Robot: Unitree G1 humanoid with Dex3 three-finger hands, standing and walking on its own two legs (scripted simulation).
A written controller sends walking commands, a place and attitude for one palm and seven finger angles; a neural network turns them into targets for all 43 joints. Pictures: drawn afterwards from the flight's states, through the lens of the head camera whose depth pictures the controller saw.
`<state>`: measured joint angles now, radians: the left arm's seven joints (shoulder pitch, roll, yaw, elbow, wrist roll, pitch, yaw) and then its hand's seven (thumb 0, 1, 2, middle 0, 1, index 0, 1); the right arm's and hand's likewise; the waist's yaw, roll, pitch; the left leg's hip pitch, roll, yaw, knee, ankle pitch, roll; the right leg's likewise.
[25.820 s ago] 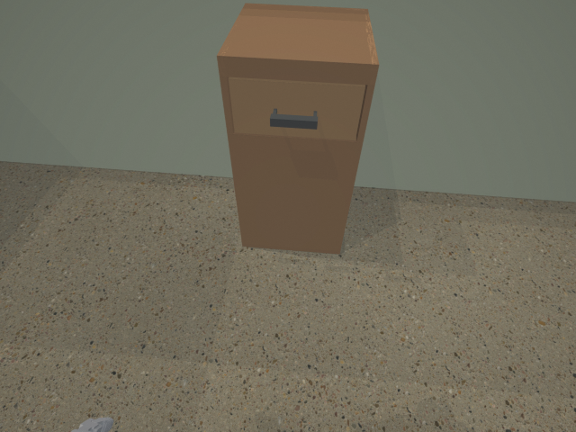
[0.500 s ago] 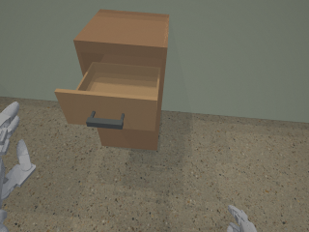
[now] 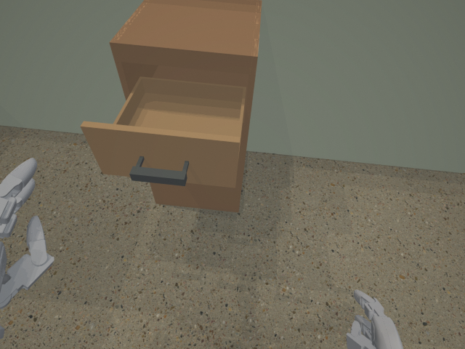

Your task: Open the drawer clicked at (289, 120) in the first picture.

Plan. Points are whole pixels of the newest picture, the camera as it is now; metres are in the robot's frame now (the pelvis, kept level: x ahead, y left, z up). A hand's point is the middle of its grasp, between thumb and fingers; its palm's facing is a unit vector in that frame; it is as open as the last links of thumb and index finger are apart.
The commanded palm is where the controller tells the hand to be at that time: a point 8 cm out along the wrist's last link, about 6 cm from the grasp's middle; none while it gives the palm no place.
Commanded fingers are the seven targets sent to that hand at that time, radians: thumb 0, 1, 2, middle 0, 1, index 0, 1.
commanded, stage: stop stepping back and stand still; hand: left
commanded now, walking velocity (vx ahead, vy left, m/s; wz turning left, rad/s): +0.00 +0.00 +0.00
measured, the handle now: (161, 169) +0.53 +0.21 -0.08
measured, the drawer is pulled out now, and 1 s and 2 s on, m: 0.30 0.30 0.30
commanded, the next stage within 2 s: let the arm hang, fingers relaxed in 0.44 s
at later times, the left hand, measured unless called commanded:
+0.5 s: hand (27, 251) +0.20 +0.26 +0.15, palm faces +0.33 -0.84 -0.43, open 7.4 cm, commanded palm +0.13 +0.30 +0.18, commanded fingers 0.00 0.90 0.90 -0.20 -0.30 -0.20 -0.30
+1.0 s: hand out of the picture -0.08 +0.19 -0.17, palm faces +0.03 -0.98 -0.18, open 7.1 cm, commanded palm none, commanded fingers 0.00 0.90 0.90 -0.20 -0.30 -0.20 -0.30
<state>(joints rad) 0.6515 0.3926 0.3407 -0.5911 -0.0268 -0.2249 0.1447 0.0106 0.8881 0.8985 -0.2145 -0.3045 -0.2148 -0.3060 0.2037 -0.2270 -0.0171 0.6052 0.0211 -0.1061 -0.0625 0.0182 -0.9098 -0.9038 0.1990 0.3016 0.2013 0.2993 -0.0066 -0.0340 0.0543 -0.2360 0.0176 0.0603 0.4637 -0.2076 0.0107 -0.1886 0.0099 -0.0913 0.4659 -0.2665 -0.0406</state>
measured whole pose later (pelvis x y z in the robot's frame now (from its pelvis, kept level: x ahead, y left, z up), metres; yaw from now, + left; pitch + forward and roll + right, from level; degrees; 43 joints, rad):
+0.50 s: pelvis +0.00 +0.02 +0.00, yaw +0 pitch +0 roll -1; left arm 0.64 0.38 0.34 -0.59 -0.05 -0.18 0.14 0.01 0.89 0.90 -0.21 -0.30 -0.21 -0.31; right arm 0.19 -0.18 0.04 0.58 0.01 -0.08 -0.06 0.02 -0.91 -0.90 0.20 0.30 0.21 0.30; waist -0.01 -0.02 0.04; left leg -0.24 0.00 0.07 0.44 -0.21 0.04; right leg -0.17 -0.01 -0.09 0.40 -0.23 -0.01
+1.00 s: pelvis -0.01 +0.01 +0.00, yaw +1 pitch -2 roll -1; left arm 0.37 0.19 0.01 1.11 0.02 0.03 0.01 0.00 0.97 0.90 -0.21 -0.30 -0.20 -0.30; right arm 0.33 -0.15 0.02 1.09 -0.01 0.03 -0.03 0.01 -0.91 -0.90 0.20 0.30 0.20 0.30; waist 0.01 -0.02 0.10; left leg -0.22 0.01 0.05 0.43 -0.18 0.03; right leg -0.16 0.00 -0.10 0.40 -0.21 -0.03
